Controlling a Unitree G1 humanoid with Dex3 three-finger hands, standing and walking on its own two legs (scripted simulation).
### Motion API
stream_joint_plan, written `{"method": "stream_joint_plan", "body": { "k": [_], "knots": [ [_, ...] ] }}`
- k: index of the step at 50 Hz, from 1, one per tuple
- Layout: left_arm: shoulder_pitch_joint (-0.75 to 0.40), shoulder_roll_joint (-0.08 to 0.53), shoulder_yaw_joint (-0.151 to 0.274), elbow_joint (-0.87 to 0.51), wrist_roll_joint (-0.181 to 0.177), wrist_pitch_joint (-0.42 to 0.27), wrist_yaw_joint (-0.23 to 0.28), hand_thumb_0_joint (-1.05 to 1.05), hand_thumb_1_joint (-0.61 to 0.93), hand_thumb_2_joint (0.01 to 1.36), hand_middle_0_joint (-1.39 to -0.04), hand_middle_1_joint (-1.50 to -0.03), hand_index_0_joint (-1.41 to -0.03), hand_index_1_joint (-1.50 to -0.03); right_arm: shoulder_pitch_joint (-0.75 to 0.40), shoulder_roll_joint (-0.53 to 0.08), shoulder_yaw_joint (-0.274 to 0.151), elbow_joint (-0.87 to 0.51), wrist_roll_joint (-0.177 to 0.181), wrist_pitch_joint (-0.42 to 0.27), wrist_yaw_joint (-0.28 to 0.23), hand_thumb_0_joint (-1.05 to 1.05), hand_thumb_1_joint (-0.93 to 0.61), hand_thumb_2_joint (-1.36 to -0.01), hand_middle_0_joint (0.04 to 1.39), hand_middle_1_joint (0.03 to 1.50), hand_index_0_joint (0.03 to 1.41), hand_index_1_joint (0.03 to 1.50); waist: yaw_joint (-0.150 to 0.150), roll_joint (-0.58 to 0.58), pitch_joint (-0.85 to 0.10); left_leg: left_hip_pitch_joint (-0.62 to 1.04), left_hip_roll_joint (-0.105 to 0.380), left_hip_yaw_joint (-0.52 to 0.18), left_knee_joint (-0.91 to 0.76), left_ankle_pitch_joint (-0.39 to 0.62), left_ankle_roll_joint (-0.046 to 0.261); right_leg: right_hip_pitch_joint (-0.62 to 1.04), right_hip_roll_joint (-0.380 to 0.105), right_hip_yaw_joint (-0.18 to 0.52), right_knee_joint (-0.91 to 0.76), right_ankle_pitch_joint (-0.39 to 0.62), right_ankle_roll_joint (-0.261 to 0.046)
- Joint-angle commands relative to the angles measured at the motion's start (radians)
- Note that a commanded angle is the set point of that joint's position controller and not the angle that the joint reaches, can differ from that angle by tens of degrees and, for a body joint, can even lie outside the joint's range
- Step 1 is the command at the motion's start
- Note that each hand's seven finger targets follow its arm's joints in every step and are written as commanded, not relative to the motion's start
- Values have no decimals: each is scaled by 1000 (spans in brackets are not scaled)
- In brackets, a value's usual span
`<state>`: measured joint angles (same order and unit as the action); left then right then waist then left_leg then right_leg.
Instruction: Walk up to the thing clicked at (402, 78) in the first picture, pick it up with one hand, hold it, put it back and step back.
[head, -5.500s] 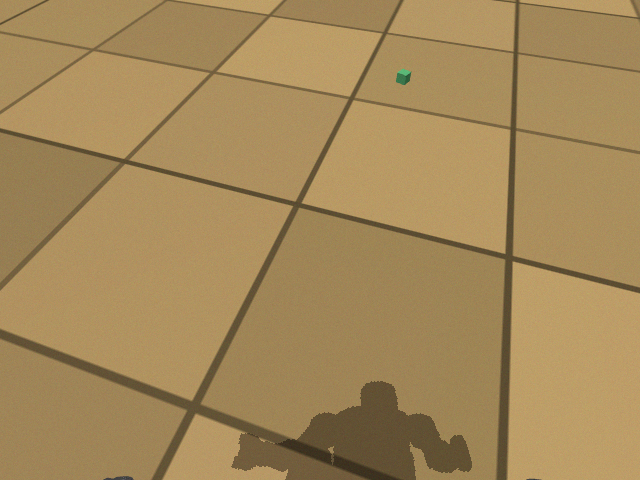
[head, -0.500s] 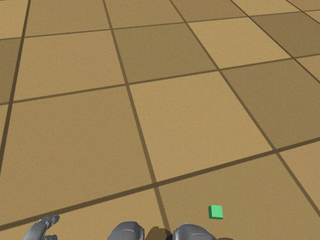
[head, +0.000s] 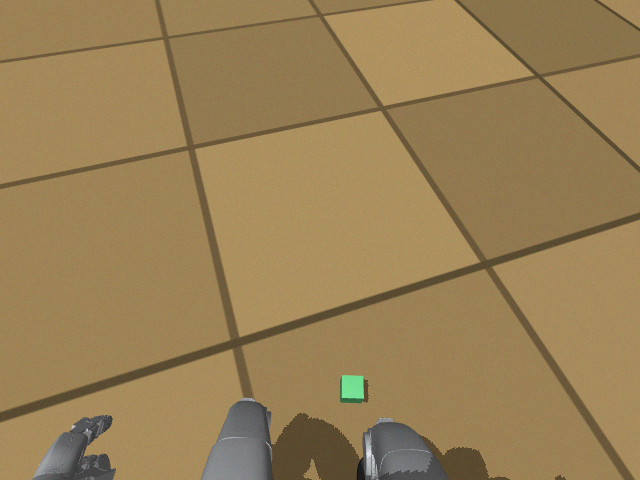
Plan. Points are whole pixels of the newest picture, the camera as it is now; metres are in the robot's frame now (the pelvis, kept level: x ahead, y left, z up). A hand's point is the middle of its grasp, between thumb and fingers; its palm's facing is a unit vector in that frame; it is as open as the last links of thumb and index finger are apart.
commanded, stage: walk up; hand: left
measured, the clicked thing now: (351, 389) +0.36 -0.09 -0.69
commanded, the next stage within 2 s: none
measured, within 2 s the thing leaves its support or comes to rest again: neither
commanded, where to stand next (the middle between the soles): +0.00 -0.38 m, yaw +7 degrees
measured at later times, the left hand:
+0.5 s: hand out of the picture +0.08 +0.10 -0.15, palm faces -0.06 -0.93 -0.37, open 7.4 cm
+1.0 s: hand out of the picture -0.02 -0.12 -0.14, palm faces +0.07 -0.94 -0.33, open 7.4 cm
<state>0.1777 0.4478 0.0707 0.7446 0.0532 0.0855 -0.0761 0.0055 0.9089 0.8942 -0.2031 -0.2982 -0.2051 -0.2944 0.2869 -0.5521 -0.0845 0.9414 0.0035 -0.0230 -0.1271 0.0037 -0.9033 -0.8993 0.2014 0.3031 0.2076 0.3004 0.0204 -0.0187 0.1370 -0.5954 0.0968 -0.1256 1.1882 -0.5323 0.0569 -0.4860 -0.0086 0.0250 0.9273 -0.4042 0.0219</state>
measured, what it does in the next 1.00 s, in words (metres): steps to the right: left foot, then right foot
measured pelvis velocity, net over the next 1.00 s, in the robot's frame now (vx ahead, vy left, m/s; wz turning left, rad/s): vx -0.08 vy -0.40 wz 0.10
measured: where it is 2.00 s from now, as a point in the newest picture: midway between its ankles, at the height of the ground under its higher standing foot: outside the picture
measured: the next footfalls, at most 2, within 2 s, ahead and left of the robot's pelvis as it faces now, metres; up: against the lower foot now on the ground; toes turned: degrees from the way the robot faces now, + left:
left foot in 0.16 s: +0.07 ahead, +0.02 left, +0.00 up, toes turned +6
right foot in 0.54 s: +0.04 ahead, -0.42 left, +0.00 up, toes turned +3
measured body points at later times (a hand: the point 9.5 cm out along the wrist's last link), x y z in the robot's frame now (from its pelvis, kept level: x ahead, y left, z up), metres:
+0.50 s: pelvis -0.04 -0.20 +0.00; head +0.02 -0.15 +0.45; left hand +0.08 +0.15 -0.12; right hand +0.00 -0.58 -0.04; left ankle +0.03 +0.01 -0.68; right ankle +0.00 -0.40 -0.65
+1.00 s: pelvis -0.08 -0.40 +0.02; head -0.04 -0.37 +0.47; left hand -0.03 -0.07 -0.11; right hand +0.01 -0.73 -0.08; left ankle -0.03 -0.25 -0.69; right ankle -0.04 -0.54 -0.65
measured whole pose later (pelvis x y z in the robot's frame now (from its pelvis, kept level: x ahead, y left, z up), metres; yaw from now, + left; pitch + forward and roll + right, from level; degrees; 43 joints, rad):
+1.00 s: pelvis -0.08 -0.40 +0.02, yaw +6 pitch -2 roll +0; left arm 0.22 0.44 0.07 0.84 0.01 0.08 -0.04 0.01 0.91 0.89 -0.21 -0.30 -0.21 -0.29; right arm 0.28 -0.39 -0.02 0.91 -0.04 -0.05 -0.05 0.00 -0.90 -0.90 0.21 0.30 0.21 0.30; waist -0.01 -0.08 0.12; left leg -0.43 0.06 0.01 0.79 -0.34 0.02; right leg -0.48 -0.01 0.07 1.04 -0.49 -0.01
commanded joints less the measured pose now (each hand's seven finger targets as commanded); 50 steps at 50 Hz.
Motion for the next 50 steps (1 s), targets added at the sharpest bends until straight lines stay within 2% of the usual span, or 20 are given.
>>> {"method": "stream_joint_plan", "body": {
  "k": [1, 5, 7, 9, 10, 14, 23, 25, 27, 28, 29, 32, 36, 38, 39, 41, 42, 45, 48, 50],
  "knots": [
    [-85, 278, 79, -106, 10, -24, 24, 0, 900, 900, -200, -300, -200, -300, 226, -183, -41, 31, 16, -36, -3, 0, -900, -900, 200, 300, 200, 300, -34, -245, -110, 20, -51, 141, -57, 37, -8, 115, -159, 272, -487, -39, -252],
    [-77, 217, 49, -128, 15, -12, 21, 0, 900, 900, -200, -300, -200, -300, 257, -139, -38, 15, 7, -50, 10, 0, -900, -900, 200, 300, 200, 300, -39, -216, -88, 252, -74, 159, -394, 136, 19, 48, -167, 214, -440, 178, -286],
    [-71, 159, 21, -147, 7, -3, 25, 0, 900, 900, -200, -300, -200, -300, 351, -160, -49, 21, -13, -67, 2, 0, -900, -900, 200, 300, 200, 300, -83, -87, -128, 479, -27, 22, -664, 276, 21, -66, -109, 127, -193, 243, -200],
    [18, 147, 24, -157, 9, 1, 32, 0, 900, 900, -200, -300, -200, -300, 256, -325, -88, -61, -30, -79, -16, 0, -900, -900, 200, 300, 200, 300, -33, 107, -96, 503, 393, -558, -792, 453, 147, -318, 18, 128, 138, -130, -62],
    [20, 228, 46, -137, 12, 7, 39, 0, 900, 900, -200, -300, -200, -300, 220, -333, -95, -69, -8, -77, -14, 0, -900, -900, 200, 300, 200, 300, -45, 64, -103, 444, 431, -564, -783, 459, 218, -288, -6, 190, 246, -165, -55],
    [8, 231, 79, -120, -6, 4, 23, 0, 900, 900, -200, -300, -200, -300, 154, -220, -69, -99, -9, -72, -10, 0, -900, -900, 200, 300, 200, 300, -5, 89, -93, 295, 206, -165, -684, 447, 173, -183, 15, 206, 366, -1, -41],
    [-42, 214, 83, -134, -7, 6, -7, 0, 900, 900, -200, -300, -200, -300, 140, -300, -100, -142, -47, -64, 2, 0, -900, -900, 200, 300, 200, 300, -45, 264, -122, 207, 203, -113, -637, 205, 183, -104, -66, 47, 113, -124, 0],
    [47, 222, 98, -95, -7, 1, -9, 0, 900, 900, -200, -300, -200, -300, 60, -305, -97, -151, -43, -56, 1, 0, -900, -900, 200, 300, 200, 300, 22, 296, -152, 75, 191, -67, -595, 218, 137, 91, -56, -5, -48, -91, -17],
    [226, 244, 123, -19, 14, -7, -2, 0, 900, 900, -200, -300, -200, -300, 62, -199, -60, -131, -51, -33, 1, 0, -900, -900, 200, 300, 200, 300, 123, 18, -201, -137, 30, 124, -244, 76, 43, 338, 3, -7, -246, -63, -46],
    [231, 324, 130, -40, 33, -19, 5, 0, 900, 900, -200, -300, -200, -300, 72, -94, -25, -146, -32, -23, -1, 0, -900, -900, 200, 300, 200, 300, 146, -313, -132, -345, -102, 179, 51, -160, -9, 235, -191, 369, -454, -211, -101],
    [50, 409, 131, -102, 13, -25, 17, 0, 900, 900, -200, -300, -200, -300, -26, -138, -55, -175, -22, -19, -28, 0, -900, -900, 200, 300, 200, 300, 87, -355, -93, -272, -131, 49, 115, -140, -6, 63, -296, 685, -689, -246, -195],
    [-57, 326, 107, -105, 14, -29, 40, 0, 900, 900, -200, -300, -200, -300, 108, -169, -59, -39, 12, -30, -18, 0, -900, -900, 200, 300, 200, 300, -3, -187, -63, -135, -80, 69, 84, 5, -25, 68, -219, 383, -509, -120, -207],
    [-77, 223, 77, -121, 22, -17, 32, 0, 900, 900, -200, -300, -200, -300, 197, -136, -47, 7, 2, -42, 5, 0, -900, -900, 200, 300, 200, 300, -25, -257, -107, 120, -84, 187, -233, 23, -10, 71, -182, 229, -404, 168, -265],
    [-79, 188, 52, -116, 4, -5, 36, 0, 900, 900, -200, -300, -200, -300, 244, -110, -36, 21, -3, -55, 15, 0, -900, -900, 200, 300, 200, 300, -55, -165, -130, 338, -88, 167, -512, 209, 13, 0, -146, 169, -275, 258, -238],
    [-37, 145, 34, -102, -10, -4, 42, 0, 900, 900, -200, -300, -200, -300, 240, -121, -38, 10, -20, -61, 18, 0, -900, -900, 200, 300, 200, 300, -64, -84, -156, 427, -65, 66, -620, 228, 22, -39, -117, 141, -150, 215, -185],
    [39, 119, 24, -78, -27, -5, 54, 0, 900, 900, -200, -300, -200, -300, 99, -255, -57, -82, -44, -75, 17, 0, -900, -900, 200, 300, 200, 300, -26, 114, -146, 443, 342, -540, -793, 287, 165, -238, 1, 96, 113, -169, -54],
    [34, 195, 50, -66, -20, -1, 63, 0, 900, 900, -200, -300, -200, -300, 83, -294, -72, -87, -22, -73, 19, 0, -900, -900, 200, 300, 200, 300, -41, 102, -152, 354, 412, -598, -809, 256, 265, -172, -22, 154, 224, -220, -49],
    [38, 190, 68, -13, -39, -10, 53, 0, 900, 900, -200, -300, -200, -300, -21, -190, -40, -103, -26, -67, 23, 0, -900, -900, 200, 300, 200, 300, 6, 91, -97, 223, 187, -230, -738, 221, 182, -89, -14, 136, 268, -61, -44],
    [115, 170, 66, 55, -51, -35, 40, 0, 900, 900, -200, -300, -200, -300, -94, -144, -26, -127, -47, -50, 65, 0, -900, -900, 200, 300, 200, 300, 7, 207, -119, 116, 94, -102, -769, -150, 139, 80, -7, 9, 80, -92, -25],
    [185, 151, 69, 98, -52, -59, 47, 0, 900, 900, -200, -300, -200, -300, -126, -140, -26, -127, -58, -21, 86, 0, -900, -900, 200, 300, 200, 300, 38, 225, -135, 47, 55, -17, -701, -191, 106, 261, 25, -76, -156, -84, -13]
  ]
}}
